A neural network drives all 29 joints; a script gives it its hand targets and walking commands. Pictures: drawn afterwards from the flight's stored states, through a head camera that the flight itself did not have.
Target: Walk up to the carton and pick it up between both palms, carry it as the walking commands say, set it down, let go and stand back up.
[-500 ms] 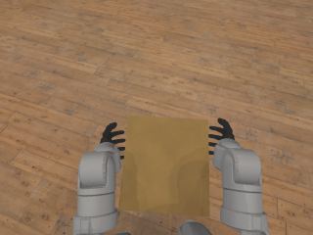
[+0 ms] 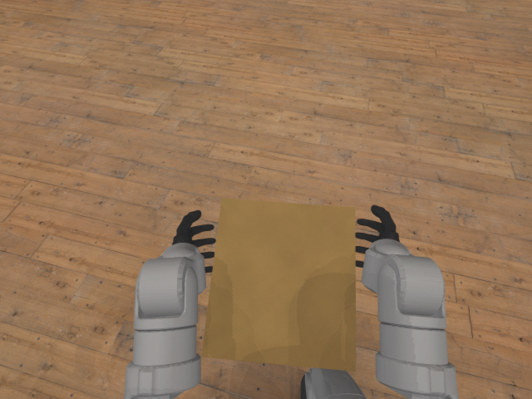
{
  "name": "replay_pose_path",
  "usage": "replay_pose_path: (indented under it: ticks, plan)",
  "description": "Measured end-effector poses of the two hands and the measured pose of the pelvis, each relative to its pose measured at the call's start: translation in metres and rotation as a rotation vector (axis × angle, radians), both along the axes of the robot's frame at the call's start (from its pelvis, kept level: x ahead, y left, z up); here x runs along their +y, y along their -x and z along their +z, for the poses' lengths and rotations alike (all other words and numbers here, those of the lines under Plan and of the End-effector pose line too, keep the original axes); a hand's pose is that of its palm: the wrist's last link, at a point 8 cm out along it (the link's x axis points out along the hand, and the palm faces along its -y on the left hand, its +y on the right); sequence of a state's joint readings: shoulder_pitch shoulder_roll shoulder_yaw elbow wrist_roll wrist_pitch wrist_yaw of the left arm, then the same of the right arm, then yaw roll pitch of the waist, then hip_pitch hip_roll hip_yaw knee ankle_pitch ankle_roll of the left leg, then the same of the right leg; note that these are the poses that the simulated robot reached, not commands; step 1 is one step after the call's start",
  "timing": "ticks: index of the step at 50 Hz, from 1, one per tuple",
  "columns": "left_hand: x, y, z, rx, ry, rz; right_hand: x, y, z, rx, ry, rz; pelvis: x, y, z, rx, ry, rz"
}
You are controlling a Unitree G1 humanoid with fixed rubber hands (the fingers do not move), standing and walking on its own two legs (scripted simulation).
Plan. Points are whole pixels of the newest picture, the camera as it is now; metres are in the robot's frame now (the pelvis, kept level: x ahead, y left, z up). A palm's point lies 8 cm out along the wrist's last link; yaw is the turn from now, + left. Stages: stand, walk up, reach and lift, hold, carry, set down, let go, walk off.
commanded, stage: carry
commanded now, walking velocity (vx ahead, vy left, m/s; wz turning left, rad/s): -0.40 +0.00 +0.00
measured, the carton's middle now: (281, 281) +0.30 -0.01 -0.04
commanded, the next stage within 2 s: none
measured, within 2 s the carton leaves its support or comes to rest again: neither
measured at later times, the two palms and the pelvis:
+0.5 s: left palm out of the picture +0.07 +0.09 +0.09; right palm out of the picture +0.04 -0.19 +0.08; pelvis -0.24 -0.01 +0.01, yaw +0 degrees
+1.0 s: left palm out of the picture -0.21 +0.13 +0.09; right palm out of the picture -0.20 -0.14 +0.08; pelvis -0.51 -0.01 +0.00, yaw -1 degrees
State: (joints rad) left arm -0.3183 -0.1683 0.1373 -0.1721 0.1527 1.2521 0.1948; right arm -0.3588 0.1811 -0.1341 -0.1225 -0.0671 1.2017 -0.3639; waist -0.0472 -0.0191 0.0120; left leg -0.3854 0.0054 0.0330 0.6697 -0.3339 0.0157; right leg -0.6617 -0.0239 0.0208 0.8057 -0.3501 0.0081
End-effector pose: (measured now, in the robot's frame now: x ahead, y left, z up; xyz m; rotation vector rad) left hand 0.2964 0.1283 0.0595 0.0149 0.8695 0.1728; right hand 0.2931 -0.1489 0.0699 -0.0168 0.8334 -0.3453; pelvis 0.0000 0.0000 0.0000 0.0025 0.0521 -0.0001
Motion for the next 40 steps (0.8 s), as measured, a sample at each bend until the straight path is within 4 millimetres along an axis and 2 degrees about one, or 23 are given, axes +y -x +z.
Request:
replay_pose_path:
  ticks: [3, 6, 12, 15, 20, 25, 28, 32, 34, 37, 40]
  plan:
    - [0.01, 0.038, 0.002, 0.044, -0.004, 0.047, 0.011, 0.026, 0.001, 0.05, 0.011, 0.052, -0.002, 0.024, 0.009, -0.006, 0.042, 0.005]
    - [0.015, 0.065, 0.008, 0.03, 0.007, 0.098, 0.017, 0.043, 0.008, 0.036, 0.008, 0.08, -0.007, 0.052, 0.013, -0.003, 0.055, 0.003]
    - [0.008, 0.113, 0.025, -0.068, -0.008, 0.151, 0.01, 0.085, 0.015, -0.061, -0.04, 0.094, -0.019, 0.114, 0.007, 0.01, 0.046, -0.015]
    - [-0.006, 0.142, 0.027, -0.075, -0.043, 0.118, -0.005, 0.122, 0.006, -0.067, -0.062, 0.081, -0.025, 0.144, 0.003, -0.009, 0.052, -0.016]
    - [-0.033, 0.19, 0.027, 0.002, -0.069, 0.005, -0.033, 0.195, 0.003, 0.011, -0.063, 0.004, -0.024, 0.187, 0.013, -0.018, -0.027, -0.014]
    - [-0.041, 0.225, 0.031, -0.009, -0.051, -0.06, -0.039, 0.249, 0.01, -0.002, -0.061, -0.091, -0.014, 0.238, 0.015, 0.014, -0.048, -0.01]
    - [-0.034, 0.251, 0.026, -0.034, -0.024, -0.064, -0.031, 0.278, 0.013, -0.027, -0.041, -0.108, -0.005, 0.273, 0.01, 0.031, -0.044, -0.009]
    - [-0.009, 0.3, 0.011, -0.053, -0.005, -0.045, -0.007, 0.317, 0.008, -0.042, -0.011, -0.073, 0.008, 0.32, -0.002, 0.028, -0.029, -0.002]
    - [0.006, 0.334, 0.003, -0.015, 0.003, -0.014, 0.006, 0.34, 0.003, -0.005, 0.0, -0.023, 0.011, 0.341, 0.002, 0.009, -0.01, -0.011]
    - [0.023, 0.382, 0.002, 0.04, -0.004, 0.043, 0.023, 0.371, 0.0, 0.056, 0.007, 0.053, 0.011, 0.37, 0.01, -0.002, 0.039, -0.009]
    - [0.031, 0.417, 0.007, 0.038, 0.008, 0.106, 0.032, 0.394, 0.006, 0.055, 0.015, 0.1, 0.007, 0.401, 0.015, -0.003, 0.057, -0.007]
